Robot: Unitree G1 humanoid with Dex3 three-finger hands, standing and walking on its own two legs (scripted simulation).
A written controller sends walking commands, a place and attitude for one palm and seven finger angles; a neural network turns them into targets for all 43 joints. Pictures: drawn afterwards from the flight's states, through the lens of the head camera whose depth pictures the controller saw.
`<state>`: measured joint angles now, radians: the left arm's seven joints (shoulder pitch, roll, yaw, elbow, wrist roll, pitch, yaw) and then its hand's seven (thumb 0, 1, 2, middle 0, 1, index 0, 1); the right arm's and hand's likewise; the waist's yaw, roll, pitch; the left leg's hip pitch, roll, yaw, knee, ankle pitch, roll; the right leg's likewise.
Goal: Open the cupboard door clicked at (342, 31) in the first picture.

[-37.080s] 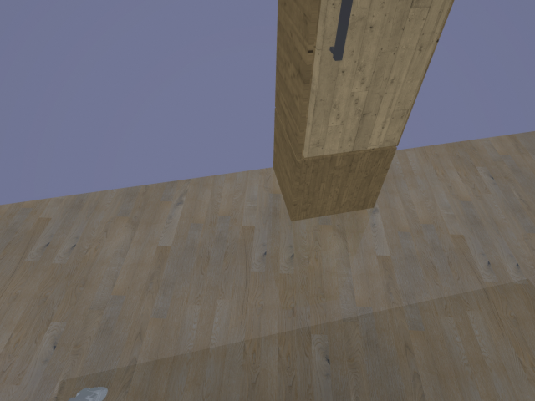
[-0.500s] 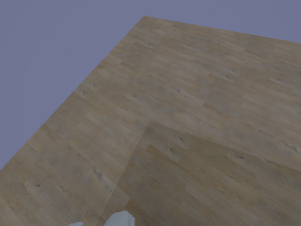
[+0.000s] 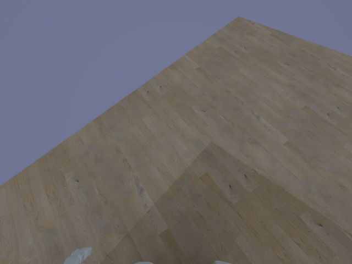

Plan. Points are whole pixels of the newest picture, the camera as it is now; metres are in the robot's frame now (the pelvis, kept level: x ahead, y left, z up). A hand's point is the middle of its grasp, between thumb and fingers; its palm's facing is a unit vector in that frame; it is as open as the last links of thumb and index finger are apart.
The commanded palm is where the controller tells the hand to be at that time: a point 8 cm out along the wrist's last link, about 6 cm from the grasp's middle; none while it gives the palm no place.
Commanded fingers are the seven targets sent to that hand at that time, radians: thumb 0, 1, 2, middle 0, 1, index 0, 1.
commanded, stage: turn to face it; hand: left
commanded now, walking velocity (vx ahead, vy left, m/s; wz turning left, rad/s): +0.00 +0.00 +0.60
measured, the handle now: out of the picture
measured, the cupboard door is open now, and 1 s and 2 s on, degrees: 46 46 46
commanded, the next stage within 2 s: none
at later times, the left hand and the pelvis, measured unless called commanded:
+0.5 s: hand out of the picture -0.01 +0.23 -0.18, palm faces +0.35 -0.91 -0.24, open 7.4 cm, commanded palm none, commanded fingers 0.00 0.90 0.90 -0.20 -0.30 -0.20 -0.30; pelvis +0.00 +0.01 +0.00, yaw +19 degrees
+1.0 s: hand out of the picture -0.01 +0.17 -0.14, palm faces +0.57 -0.78 -0.26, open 7.4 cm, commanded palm none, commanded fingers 0.00 0.90 0.90 -0.20 -0.30 -0.20 -0.30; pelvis +0.03 -0.04 +0.01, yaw +38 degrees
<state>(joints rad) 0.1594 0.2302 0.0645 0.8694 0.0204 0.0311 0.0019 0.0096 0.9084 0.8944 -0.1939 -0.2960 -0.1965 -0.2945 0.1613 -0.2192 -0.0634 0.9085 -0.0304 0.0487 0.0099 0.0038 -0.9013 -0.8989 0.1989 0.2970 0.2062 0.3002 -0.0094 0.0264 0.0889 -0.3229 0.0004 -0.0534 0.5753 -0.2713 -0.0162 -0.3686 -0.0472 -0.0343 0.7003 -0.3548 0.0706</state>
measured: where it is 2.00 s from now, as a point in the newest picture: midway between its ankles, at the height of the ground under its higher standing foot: outside the picture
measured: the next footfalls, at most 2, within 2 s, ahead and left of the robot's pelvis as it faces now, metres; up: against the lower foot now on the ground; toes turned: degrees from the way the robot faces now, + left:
right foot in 0.02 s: +0.06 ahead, -0.13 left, +0.00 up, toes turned -2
left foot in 0.40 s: +0.02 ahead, +0.12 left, +0.00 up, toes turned +23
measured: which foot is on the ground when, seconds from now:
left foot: down 0.00-0.02, up 0.04-0.38, down 0.40-0.80, up 0.82-1.00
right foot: up 0.00-0.00, down 0.02-0.38, up 0.40-0.78, down 0.80-1.00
